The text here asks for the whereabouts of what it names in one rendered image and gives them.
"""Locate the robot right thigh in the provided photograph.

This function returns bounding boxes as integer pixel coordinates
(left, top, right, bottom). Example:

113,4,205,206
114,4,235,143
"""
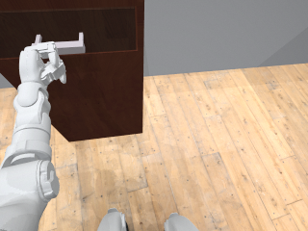
164,216,199,231

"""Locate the drawer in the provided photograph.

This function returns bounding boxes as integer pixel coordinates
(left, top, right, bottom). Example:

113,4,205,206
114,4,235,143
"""
0,6,137,59

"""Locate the left robot hand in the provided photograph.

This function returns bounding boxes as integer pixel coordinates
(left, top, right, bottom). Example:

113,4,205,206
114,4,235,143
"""
19,41,66,89

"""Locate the handle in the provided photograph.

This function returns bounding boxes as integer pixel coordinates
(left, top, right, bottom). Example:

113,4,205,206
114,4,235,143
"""
31,32,86,55

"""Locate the left robot upper arm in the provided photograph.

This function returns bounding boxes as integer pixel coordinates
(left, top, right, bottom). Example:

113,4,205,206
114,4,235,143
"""
0,159,60,231

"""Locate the left robot forearm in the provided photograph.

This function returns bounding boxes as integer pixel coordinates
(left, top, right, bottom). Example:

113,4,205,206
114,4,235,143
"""
0,82,52,169

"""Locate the cabinet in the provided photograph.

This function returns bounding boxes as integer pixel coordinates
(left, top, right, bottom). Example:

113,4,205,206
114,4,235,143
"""
0,0,144,142

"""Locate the robot left shin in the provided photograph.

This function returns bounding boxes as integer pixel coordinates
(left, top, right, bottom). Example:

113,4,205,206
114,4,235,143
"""
107,208,118,214

